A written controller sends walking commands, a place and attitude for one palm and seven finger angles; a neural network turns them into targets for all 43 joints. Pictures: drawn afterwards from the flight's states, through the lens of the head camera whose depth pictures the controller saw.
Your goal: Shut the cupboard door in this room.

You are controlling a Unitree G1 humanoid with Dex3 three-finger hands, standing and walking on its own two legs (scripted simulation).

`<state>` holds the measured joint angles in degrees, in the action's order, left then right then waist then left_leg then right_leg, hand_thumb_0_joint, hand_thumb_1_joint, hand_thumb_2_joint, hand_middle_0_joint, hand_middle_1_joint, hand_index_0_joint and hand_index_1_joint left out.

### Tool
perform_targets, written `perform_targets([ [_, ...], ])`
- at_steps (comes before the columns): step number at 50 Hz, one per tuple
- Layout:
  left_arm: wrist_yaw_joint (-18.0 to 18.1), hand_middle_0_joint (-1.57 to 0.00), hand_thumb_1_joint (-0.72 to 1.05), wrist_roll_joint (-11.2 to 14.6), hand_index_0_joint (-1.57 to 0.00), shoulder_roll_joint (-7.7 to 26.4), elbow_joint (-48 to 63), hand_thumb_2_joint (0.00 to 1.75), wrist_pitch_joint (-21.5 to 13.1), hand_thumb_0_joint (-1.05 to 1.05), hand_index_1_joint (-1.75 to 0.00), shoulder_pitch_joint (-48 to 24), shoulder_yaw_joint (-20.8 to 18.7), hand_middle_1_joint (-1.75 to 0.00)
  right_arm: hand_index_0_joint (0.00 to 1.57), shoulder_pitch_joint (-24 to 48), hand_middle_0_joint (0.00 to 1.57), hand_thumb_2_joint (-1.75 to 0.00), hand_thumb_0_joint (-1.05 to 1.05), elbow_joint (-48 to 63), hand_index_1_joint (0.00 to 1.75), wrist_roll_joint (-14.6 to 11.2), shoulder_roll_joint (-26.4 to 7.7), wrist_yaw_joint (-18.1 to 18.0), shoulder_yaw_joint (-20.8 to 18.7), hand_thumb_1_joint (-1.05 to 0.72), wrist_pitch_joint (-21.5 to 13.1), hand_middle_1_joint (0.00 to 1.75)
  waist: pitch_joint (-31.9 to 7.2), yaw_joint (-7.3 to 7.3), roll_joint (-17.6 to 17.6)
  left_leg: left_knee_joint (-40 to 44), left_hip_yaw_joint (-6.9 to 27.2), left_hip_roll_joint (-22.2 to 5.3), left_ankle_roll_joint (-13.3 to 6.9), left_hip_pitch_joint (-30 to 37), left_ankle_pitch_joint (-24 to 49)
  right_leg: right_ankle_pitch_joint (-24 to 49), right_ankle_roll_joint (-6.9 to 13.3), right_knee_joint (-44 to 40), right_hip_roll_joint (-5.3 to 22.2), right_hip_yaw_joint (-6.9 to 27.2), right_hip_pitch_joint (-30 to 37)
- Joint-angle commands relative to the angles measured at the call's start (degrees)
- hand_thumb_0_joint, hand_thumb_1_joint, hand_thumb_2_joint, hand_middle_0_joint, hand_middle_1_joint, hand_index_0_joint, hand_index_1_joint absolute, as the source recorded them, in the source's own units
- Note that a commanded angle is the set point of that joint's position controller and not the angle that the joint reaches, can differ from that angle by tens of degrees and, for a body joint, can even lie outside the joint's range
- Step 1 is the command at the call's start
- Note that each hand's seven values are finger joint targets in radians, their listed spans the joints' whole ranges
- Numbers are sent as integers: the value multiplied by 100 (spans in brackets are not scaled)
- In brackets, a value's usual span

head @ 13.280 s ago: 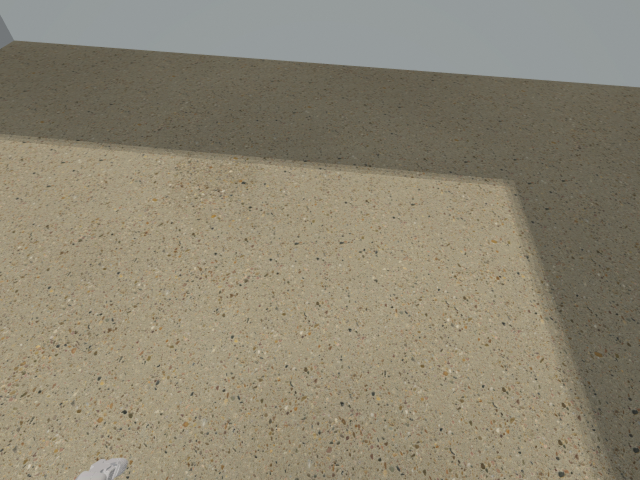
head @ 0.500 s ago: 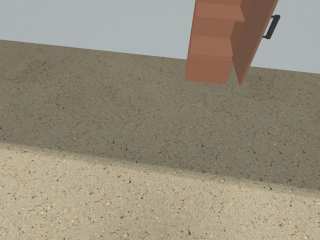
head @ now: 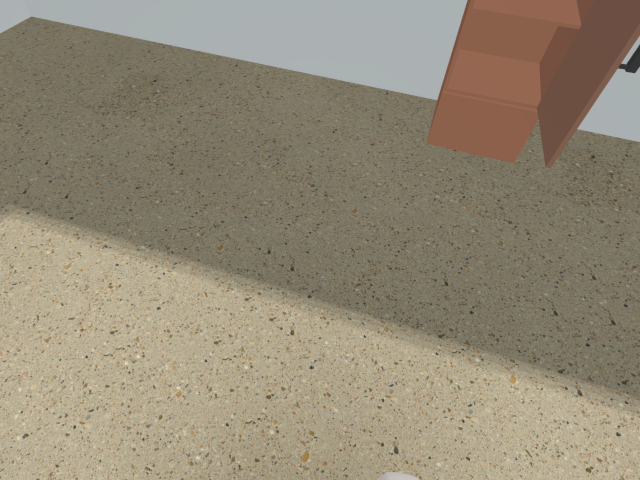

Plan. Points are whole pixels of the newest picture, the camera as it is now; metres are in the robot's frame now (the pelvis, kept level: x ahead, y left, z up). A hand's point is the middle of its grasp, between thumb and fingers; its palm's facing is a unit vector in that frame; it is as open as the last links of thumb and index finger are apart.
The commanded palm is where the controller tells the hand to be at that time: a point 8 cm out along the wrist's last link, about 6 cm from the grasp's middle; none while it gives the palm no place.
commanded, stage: turn or walk to find it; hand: left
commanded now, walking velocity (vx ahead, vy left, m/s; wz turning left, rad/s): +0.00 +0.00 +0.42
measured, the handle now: (637, 45) +1.21 -0.84 -0.03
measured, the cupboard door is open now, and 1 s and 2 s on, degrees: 94 94 94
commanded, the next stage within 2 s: stand and wait in 0.04 s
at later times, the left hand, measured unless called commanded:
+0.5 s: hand out of the picture -0.01 +0.13 -0.16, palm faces +0.16 -0.96 -0.24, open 7.3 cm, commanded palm none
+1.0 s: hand out of the picture +0.00 +0.16 -0.16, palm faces +0.31 -0.90 -0.30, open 7.4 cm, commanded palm none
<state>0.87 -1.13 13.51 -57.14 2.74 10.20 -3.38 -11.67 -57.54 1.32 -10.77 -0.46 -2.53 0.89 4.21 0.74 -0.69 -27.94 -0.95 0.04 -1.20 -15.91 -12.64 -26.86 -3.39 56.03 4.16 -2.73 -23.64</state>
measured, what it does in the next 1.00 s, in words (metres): steps on the spot, turning left: right foot, then left foot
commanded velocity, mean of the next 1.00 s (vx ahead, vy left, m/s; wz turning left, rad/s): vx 0.00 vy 0.00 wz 0.29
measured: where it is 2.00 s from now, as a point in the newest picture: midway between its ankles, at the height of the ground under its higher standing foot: outside the picture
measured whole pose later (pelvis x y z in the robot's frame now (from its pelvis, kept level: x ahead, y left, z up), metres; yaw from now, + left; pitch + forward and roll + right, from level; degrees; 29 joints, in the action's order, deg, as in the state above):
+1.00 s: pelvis -0.02 -0.07 -0.01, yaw +19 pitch +0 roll +1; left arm 1.0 -1.3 11.9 -54.6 0.1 9.1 -2.3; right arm -10.2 -56.9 0.8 -12.5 0.0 -3.7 2.4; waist 3.4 0.8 2.7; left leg -36.9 4.5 1.1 1.3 -18.4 -19.9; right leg -17.4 -0.7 33.0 2.6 -4.6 -15.0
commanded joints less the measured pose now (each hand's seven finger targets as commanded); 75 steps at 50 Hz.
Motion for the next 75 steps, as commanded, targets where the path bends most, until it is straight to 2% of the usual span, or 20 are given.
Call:
perform_targets([
  [1,2,-20,90,53,-20,268,555,90,-133,0,-30,-106,-24,-30,20,-239,20,-90,0,343,30,7,-1176,-47,-308,-90,-45,30,-685,118,904,844,1606,-1396,-877,866,1840,3,-23,-564,-59,80,-252],
  [7,48,-20,90,23,-20,397,288,90,-281,0,-30,876,-3,-30,20,77,20,-90,0,441,30,-51,-889,6,-289,-90,-2,30,-861,-312,392,4,1117,-734,-267,-266,555,1558,61,-3430,6,30,1814],
  [9,78,-20,90,-39,-20,1145,436,90,-338,0,-30,637,-75,-30,20,135,20,-90,0,636,30,-79,-473,36,-182,-90,34,30,-370,-288,-1398,-1636,353,150,251,-1255,-1820,1503,1026,-4246,2002,2163,1414],
  [11,98,-20,90,-8,-20,911,493,90,-345,0,-30,338,-65,-30,20,155,20,-90,0,518,30,-18,-686,16,-244,-90,170,30,37,-162,-1312,-2639,626,-57,191,-1134,-1643,1016,1231,-4461,1797,2209,604],
  [15,55,-20,90,10,-20,530,386,90,-415,0,-30,264,62,-30,20,-186,20,-90,0,117,30,-50,-521,31,-168,-90,129,30,-220,-14,-792,-2795,325,-100,318,-879,-983,3169,1044,-3830,1015,802,1237],
  [25,123,-20,90,-28,-20,827,-94,90,-355,0,-30,939,-99,-30,20,335,20,-90,0,120,30,-127,-432,-26,-47,-90,53,30,-637,-367,-772,-1185,-43,-140,362,-505,-1322,4664,1342,-3304,1472,756,2262],
  [29,105,-20,90,55,-20,738,-77,90,-275,0,-30,668,-98,-30,20,-61,20,-90,0,-5,30,-97,-584,-8,-62,-90,-24,30,-698,-67,-378,577,23,-348,196,915,327,3243,687,-2712,1145,200,1254],
  [31,44,-20,90,61,-20,331,164,90,-218,0,-30,547,-5,-30,20,-203,20,-90,0,77,30,-38,-1243,-13,-199,-90,-38,30,-652,-10,1382,961,1866,-1986,-667,1391,2034,110,94,-1296,179,-533,-115],
  [32,76,-20,90,26,-20,326,235,90,-150,0,-30,143,22,-30,20,-267,20,-90,0,23,30,-30,-1229,-54,-218,-90,-25,30,-447,194,1599,1294,2048,-2033,-969,866,1795,-658,61,-504,97,-254,-130],
  [36,-3,-20,90,19,-20,351,149,90,-121,0,-30,220,-17,-30,20,169,20,-90,0,155,30,-32,-1062,-109,-173,-90,-50,30,-332,-70,852,1003,1416,-1492,-870,842,2084,-8,-2,72,111,72,-429],
  [45,22,-20,90,61,-20,315,347,90,-213,0,-30,447,-10,-30,20,182,20,-90,0,388,30,-14,-1207,-32,-335,-90,21,30,-668,-114,923,371,1538,-1060,-631,508,2315,797,-53,-2310,-241,-177,837],
  [47,56,-20,90,20,-20,622,313,90,-311,0,-30,792,-74,-30,20,202,20,-90,0,479,30,-77,-981,9,-319,-90,6,30,-835,-291,278,-317,1212,-599,-169,-325,1223,1823,69,-3518,271,221,2028],
  [49,93,-20,90,-30,-20,1310,459,90,-329,0,-30,827,-224,-30,20,370,20,-90,0,757,30,-58,-703,38,-291,-90,69,30,-592,-440,-1507,-2459,354,212,276,-1494,-2055,2384,1151,-4012,2325,2034,1858],
  [52,109,-20,90,-12,-20,884,677,90,-302,0,-30,78,-139,-30,20,304,20,-90,0,574,30,-16,-769,100,-326,-90,190,30,-25,-87,-704,-3999,515,-143,280,-1570,-1401,2086,1160,-3950,1750,1124,1039],
  [55,97,-20,90,-30,-20,771,744,90,-349,0,-30,81,-84,-30,20,86,20,-90,0,491,30,-22,-697,147,-276,-90,213,30,-227,-50,-961,-3884,237,-173,441,-1438,-1046,2841,1012,-3738,1453,371,1286],
  [62,83,-20,90,-70,-20,1093,535,90,-306,0,-30,585,-173,-30,20,609,20,-90,0,640,30,-79,-593,149,-154,-90,149,30,-400,-363,-1038,-2126,-218,-202,473,-965,-1394,3860,1150,-3373,1637,89,1848],
  [66,65,-20,90,-28,-20,1131,471,90,-250,0,-30,436,-213,-30,20,209,20,-90,0,575,30,-82,-650,128,-137,-90,52,30,-686,-151,-901,-323,-459,-152,374,19,-476,3642,793,-2672,1520,-278,1736],
  [67,56,-20,90,25,-20,1051,500,90,-215,0,-30,450,-207,-30,20,-37,20,-90,0,526,30,-69,-841,136,-177,-90,-6,30,-852,10,-397,481,-284,-300,282,780,355,3177,506,-2094,1363,-489,1273],
  [69,13,-20,90,43,-20,470,836,90,-150,0,-30,291,-42,-30,20,-547,20,-90,0,493,30,-36,-1777,89,-394,-90,-19,30,-903,251,1873,852,2172,-2397,-923,1627,3249,-1160,-104,-123,258,-610,-695],
  [75,-38,-20,90,36,-20,484,553,90,-113,0,-30,8,-62,-30,20,34,20,-90,0,529,30,-26,-1204,-55,-248,-90,-79,30,-622,33,866,744,1142,-1436,-787,1104,2766,150,-130,544,213,88,-716],
])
